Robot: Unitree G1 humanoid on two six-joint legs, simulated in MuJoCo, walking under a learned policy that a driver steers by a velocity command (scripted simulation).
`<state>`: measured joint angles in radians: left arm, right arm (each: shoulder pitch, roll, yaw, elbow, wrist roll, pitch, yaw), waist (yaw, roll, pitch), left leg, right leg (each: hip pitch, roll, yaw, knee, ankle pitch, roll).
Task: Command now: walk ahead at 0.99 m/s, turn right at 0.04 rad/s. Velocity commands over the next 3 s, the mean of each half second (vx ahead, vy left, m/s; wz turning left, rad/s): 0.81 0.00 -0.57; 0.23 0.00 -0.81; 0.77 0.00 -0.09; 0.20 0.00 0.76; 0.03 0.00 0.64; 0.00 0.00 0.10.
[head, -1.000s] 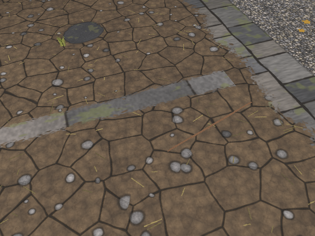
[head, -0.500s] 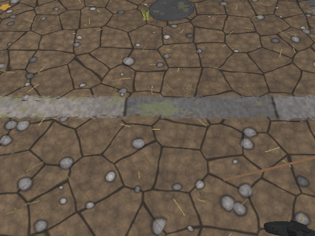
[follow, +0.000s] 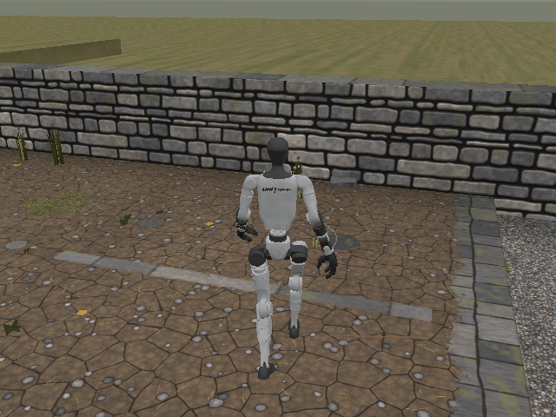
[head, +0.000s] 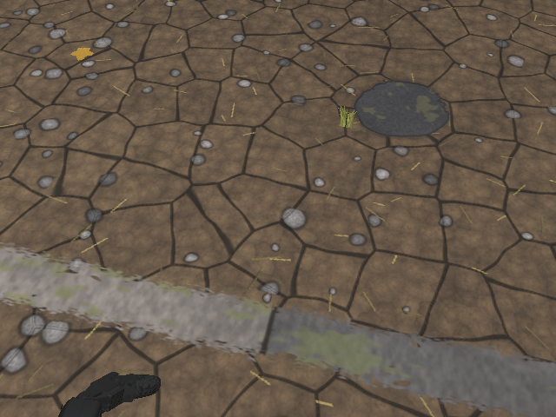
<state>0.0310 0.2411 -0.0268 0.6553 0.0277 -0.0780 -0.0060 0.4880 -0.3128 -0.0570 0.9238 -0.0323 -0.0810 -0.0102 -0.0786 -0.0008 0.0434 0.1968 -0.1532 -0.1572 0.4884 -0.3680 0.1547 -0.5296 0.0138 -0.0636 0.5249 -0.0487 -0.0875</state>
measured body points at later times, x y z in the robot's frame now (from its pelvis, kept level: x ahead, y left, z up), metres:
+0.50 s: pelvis +0.43 -0.01 +0.02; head +0.48 -0.02 +0.46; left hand +0.53 +0.26 -0.11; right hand +0.60 -0.29 -0.05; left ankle +0.56 +0.09 -0.71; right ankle +0.25 -0.09 -0.60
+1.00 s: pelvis +0.62 -0.07 +0.03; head +0.62 -0.08 +0.48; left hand +0.88 +0.06 -0.07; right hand +0.57 -0.38 -0.06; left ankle +0.75 +0.02 -0.66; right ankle +0.59 -0.17 -0.71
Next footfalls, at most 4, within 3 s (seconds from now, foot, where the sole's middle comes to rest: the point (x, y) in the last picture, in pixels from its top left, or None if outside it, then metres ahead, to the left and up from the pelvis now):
0.40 left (236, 359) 0.60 0.08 -0.75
0.76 right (348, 341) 0.62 -0.20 -0.75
1.12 left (285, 277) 0.81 -0.06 -0.75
1.56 right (424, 245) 0.89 -0.45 -0.75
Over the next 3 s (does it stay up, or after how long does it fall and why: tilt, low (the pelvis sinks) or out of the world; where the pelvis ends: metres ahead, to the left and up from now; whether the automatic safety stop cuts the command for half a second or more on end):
stays up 0.99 -0.34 0.02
